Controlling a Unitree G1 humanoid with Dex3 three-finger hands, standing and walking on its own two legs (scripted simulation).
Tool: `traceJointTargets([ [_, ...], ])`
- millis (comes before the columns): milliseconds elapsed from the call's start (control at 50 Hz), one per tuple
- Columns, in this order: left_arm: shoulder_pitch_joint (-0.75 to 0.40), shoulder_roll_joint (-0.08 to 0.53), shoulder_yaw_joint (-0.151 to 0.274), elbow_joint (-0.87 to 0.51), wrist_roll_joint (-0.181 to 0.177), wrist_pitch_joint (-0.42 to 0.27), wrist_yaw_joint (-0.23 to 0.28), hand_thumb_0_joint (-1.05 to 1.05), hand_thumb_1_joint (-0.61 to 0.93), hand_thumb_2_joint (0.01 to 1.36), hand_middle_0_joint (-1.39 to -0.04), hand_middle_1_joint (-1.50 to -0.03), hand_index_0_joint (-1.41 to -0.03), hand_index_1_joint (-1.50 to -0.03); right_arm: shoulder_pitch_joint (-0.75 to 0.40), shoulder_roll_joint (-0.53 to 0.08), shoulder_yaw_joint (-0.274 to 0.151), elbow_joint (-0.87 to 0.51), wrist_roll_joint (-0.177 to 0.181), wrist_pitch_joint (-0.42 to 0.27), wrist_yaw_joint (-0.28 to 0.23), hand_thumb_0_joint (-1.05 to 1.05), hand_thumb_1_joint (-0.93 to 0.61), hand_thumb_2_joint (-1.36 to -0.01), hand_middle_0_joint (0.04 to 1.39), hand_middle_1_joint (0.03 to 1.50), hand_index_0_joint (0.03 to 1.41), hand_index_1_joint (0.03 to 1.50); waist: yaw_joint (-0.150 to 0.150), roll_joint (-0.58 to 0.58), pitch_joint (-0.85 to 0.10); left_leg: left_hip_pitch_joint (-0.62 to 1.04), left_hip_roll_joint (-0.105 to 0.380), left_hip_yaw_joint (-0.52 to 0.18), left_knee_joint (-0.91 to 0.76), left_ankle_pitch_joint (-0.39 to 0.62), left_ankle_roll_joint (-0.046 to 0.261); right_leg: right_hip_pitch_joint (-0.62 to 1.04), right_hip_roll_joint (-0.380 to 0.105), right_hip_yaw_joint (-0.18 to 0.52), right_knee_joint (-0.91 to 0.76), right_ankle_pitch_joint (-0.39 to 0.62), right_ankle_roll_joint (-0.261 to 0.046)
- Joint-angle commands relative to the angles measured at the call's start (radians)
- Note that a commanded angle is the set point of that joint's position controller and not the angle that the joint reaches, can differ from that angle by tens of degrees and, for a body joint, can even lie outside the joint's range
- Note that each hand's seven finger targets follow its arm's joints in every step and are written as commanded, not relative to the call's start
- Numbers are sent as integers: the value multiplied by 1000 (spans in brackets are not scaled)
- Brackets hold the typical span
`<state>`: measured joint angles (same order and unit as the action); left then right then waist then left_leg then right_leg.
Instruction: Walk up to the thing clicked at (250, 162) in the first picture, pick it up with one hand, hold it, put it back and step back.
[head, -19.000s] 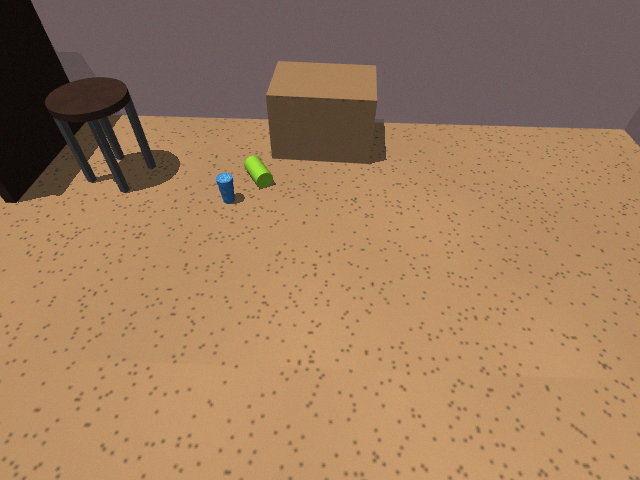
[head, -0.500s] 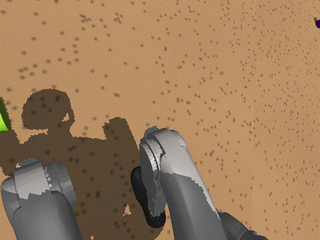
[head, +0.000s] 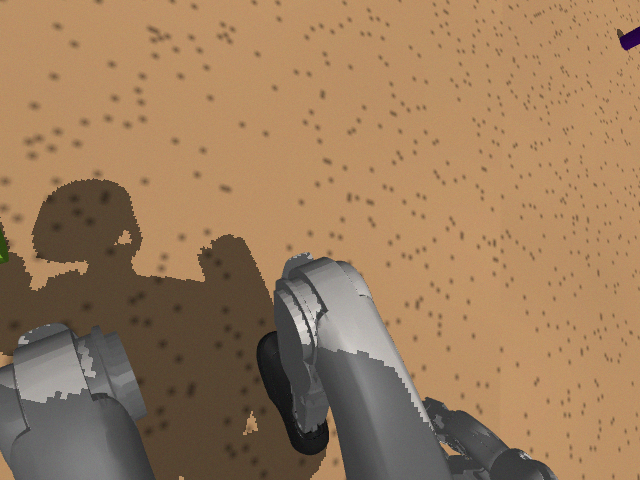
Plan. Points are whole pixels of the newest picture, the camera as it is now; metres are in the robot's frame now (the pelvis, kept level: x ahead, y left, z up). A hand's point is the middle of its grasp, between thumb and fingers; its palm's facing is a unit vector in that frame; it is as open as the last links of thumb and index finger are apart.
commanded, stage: close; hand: left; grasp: from above
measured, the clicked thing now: out of the picture +0.43 +0.33 -0.26
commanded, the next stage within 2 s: settle in 0.38 s
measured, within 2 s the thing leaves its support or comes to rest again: leaves its support in 0.84 s
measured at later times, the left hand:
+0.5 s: hand out of the picture +0.42 +0.32 -0.24, palm faces -0.43 -0.16 -0.89, open 11.2 cm
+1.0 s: hand out of the picture +0.42 +0.32 -0.19, palm faces -0.37 -0.10 -0.92, open 11.2 cm
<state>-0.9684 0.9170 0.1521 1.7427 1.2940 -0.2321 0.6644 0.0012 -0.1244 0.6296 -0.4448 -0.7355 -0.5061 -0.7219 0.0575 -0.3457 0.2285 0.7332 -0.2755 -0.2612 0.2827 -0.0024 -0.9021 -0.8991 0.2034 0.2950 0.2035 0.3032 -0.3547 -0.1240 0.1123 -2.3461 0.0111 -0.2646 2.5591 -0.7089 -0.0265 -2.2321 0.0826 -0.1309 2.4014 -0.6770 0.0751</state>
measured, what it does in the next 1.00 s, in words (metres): stands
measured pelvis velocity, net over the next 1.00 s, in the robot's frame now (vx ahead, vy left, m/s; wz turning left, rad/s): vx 0.01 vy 0.00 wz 0.03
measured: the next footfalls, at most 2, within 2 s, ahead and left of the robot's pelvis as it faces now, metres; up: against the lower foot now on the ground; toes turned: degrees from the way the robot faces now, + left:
none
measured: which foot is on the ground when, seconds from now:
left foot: down 0.00-1.00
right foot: down 0.00-1.00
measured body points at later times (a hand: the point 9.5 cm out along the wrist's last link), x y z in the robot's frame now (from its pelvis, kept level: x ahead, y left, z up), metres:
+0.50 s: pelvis +0.00 +0.00 +0.00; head +0.25 +0.12 +0.35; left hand +0.43 +0.32 -0.19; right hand +0.07 -0.26 -0.07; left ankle +0.07 +0.13 -0.26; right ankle +0.11 -0.13 -0.26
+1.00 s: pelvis +0.01 +0.00 +0.01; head +0.24 +0.12 +0.38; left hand +0.43 +0.33 -0.14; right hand +0.10 -0.26 -0.07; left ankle +0.07 +0.13 -0.26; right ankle +0.11 -0.13 -0.26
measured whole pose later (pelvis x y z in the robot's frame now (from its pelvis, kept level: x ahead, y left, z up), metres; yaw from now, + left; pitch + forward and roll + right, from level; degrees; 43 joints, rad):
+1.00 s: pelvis +0.01 +0.00 +0.01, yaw +2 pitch +32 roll -12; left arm -0.80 0.75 0.09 1.35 1.24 -0.18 0.53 0.00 -0.15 0.51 -0.60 -0.57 -0.65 -0.53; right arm 0.11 -0.30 0.13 0.75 -0.20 -0.18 0.28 0.00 -0.92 -0.90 0.20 0.29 0.20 0.30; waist -0.26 -0.05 -0.02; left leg -2.35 0.00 -0.23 2.50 -0.72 -0.03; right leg -2.24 0.06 -0.11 2.37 -0.71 0.06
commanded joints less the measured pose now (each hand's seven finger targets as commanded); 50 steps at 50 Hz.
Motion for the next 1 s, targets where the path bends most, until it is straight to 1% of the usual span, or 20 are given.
traceJointTargets([
  [0,-213,257,13,-95,-15,-10,2,0,192,722,-591,-768,-609,-749,171,-307,-92,0,0,6,-14,0,-894,-901,199,300,199,300,-15,482,-595,476,20,123,-270,174,29,316,20,-135,-194,227,-96],
  [160,-178,252,4,-114,-3,-58,1,0,332,769,-704,-752,-715,-739,187,-305,-81,3,-7,38,-25,0,-890,-899,199,300,199,300,-13,461,-617,468,21,125,-254,215,36,352,30,-132,-208,269,-90],
  [180,-192,234,-19,-101,1,-60,1,0,337,779,-707,-755,-717,-744,183,-294,-72,2,-7,38,-24,0,-890,-899,199,300,199,300,-24,457,-610,467,22,124,-245,212,35,349,30,-131,-197,269,-91],
  [280,-211,223,-34,-103,0,-70,14,0,402,798,-759,-761,-768,-751,182,-305,-69,-7,-15,41,-30,0,-892,-899,199,300,199,300,-33,452,-587,454,21,124,-244,186,37,333,30,-138,-205,249,-88],
  [340,-191,249,-21,-107,7,-67,20,0,448,819,-795,-756,-801,-748,181,-299,-62,3,-18,44,-36,0,-890,-898,199,300,199,300,-16,461,-612,465,24,122,-249,187,35,350,36,-134,-207,246,-90],
  [440,-211,243,-28,-107,12,-61,31,0,566,836,-887,-752,-893,-746,179,-302,-61,-1,-22,43,-38,0,-890,-899,199,300,199,300,-26,470,-589,451,22,118,-254,160,31,325,33,-143,-199,220,-92],
  [540,-223,250,-33,-127,11,-44,31,0,468,872,-885,-749,-885,-751,162,-300,-67,1,-17,38,-45,0,-910,-903,200,300,199,300,-16,480,-594,454,22,120,-256,153,30,309,31,-138,-201,211,-94],
  [600,-211,266,-15,-139,12,-29,23,0,496,856,-905,-750,-908,-749,175,-302,-74,-5,-17,39,-41,0,-911,-903,200,300,199,300,-9,509,-613,471,22,122,-268,169,27,321,31,-134,-196,227,-98],
  [620,-233,292,14,-196,10,-30,26,0,516,866,-918,-752,-921,-751,185,-306,-79,-3,-13,41,-40,0,-911,-903,200,300,199,300,4,539,-646,487,20,119,-275,191,25,320,29,-140,-189,243,-99],
  [660,-210,239,-16,-194,8,-17,15,0,535,853,-935,-740,-939,-739,168,-293,-84,-9,-11,37,-34,0,-911,-903,200,300,199,300,-2,566,-652,525,20,121,-278,200,18,297,26,-142,-174,253,-102],
  [680,-231,264,5,-243,4,-20,16,0,548,861,-942,-747,-945,-746,176,-300,-94,-5,-11,39,-31,0,-911,-903,200,300,199,300,6,589,-670,533,22,122,-286,207,16,304,26,-142,-179,259,-101],
  [700,-232,221,-18,-280,4,-17,9,0,550,834,-940,-739,-946,-734,164,-291,-98,-26,-6,33,-26,0,-911,-903,200,300,199,300,10,594,-682,553,18,123,-289,215,14,294,22,-141,-175,266,-103],
  [720,-219,267,24,-280,0,-12,9,0,564,849,-954,-743,-958,-740,181,-295,-109,-2,-5,33,-23,0,-911,-903,200,300,199,300,13,592,-683,544,19,128,-281,215,17,301,22,-140,-178,268,-101],
  [740,-220,267,34,-342,-8,-9,6,0,570,865,-961,-734,-962,-735,173,-295,-119,-10,5,33,-23,0,-909,-903,200,300,199,300,41,613,-715,557,18,135,-285,232,15,303,20,-129,-182,277,-104],
  [760,-228,258,38,-394,-16,-9,-1,0,570,863,-969,-726,-967,-730,177,-286,-124,-16,10,33,-20,0,-911,-904,200,300,199,300,44,643,-754,580,14,139,-295,246,13,315,17,-125,-184,284,-108],
  [780,-222,204,9,-431,-27,-6,-10,0,582,858,-975,-721,-974,-724,185,-274,-129,-9,16,34,-14,0,-911,-904,200,300,199,300,49,668,-773,608,13,139,-311,250,7,307,12,-124,-183,287,-111],
  [880,-157,169,19,-577,-61,38,-46,0,662,817,-1025,-693,-1032,-687,205,-252,-189,4,64,60,-11,0,-906,-902,199,299,199,299,99,672,-876,649,10,173,-320,304,14,319,10,-88,-208,339,-112],
  [920,-200,144,-3,-630,-70,55,-68,0,703,833,-1057,-688,-1062,-685,211,-248,-205,2,87,76,-14,0,-905,-902,199,299,199,299,98,671,-884,641,10,176,-341,309,17,297,5,-83,-218,340,-117],
  [940,-172,90,-33,-578,-73,71,-88,0,709,838,-1071,-684,-1072,-685,215,-234,-207,6,98,82,-13,0,-908,-903,199,299,199,299,94,634,-852,631,9,174,-350,295,20,283,4,-79,-224,328,-116],
  [980,-198,78,-48,-587,-75,86,-119,0,705,831,-1076,-664,-1074,-668,228,-232,-216,10,113,99,-20,0,-907,-903,199,300,199,300,95,597,-847,606,5,179,-356,285,29,285,2,-70,-247,318,-114],
])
